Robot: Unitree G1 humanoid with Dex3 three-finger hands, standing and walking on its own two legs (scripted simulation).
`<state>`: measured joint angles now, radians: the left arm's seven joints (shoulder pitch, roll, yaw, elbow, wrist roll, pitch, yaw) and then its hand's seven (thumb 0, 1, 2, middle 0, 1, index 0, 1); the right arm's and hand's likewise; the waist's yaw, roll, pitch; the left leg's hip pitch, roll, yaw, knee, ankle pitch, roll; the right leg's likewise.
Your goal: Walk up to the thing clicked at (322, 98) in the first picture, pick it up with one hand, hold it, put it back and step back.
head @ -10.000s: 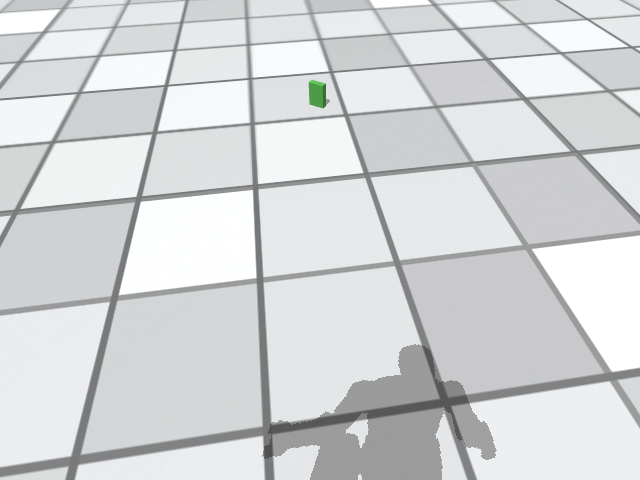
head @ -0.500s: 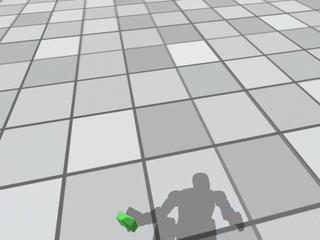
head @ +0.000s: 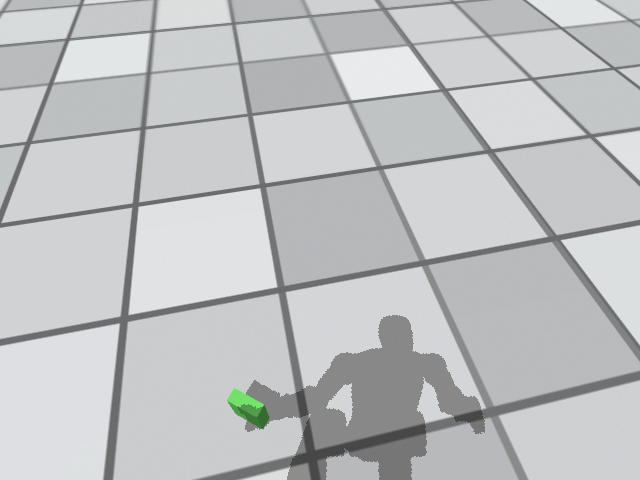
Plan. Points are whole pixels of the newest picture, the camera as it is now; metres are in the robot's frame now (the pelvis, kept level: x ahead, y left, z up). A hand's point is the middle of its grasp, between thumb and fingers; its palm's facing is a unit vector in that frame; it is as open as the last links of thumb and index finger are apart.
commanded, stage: walk up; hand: left
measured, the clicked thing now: (249, 409) +0.39 +0.23 -0.71
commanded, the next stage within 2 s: stand in 1.90 s
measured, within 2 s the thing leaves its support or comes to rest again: neither
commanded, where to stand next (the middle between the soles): -0.01 -0.01 m, yaw -1 degrees
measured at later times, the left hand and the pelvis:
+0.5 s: hand out of the picture +0.05 +0.26 -0.17, palm faces +0.01 -0.96 -0.27, open 7.4 cm; pelvis -0.04 +0.01 +0.00, yaw +2 degrees
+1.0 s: hand out of the picture +0.05 +0.24 -0.15, palm faces +0.01 -0.94 -0.35, open 7.4 cm; pelvis -0.04 -0.01 +0.00, yaw +0 degrees
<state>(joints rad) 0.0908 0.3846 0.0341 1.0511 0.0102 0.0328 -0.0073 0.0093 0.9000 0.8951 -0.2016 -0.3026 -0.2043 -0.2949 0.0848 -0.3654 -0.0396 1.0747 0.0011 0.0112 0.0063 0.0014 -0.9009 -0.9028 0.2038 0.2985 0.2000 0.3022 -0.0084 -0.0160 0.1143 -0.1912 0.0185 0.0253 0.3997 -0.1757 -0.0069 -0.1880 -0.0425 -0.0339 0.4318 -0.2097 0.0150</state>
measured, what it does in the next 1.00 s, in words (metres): steps on the spot: left foot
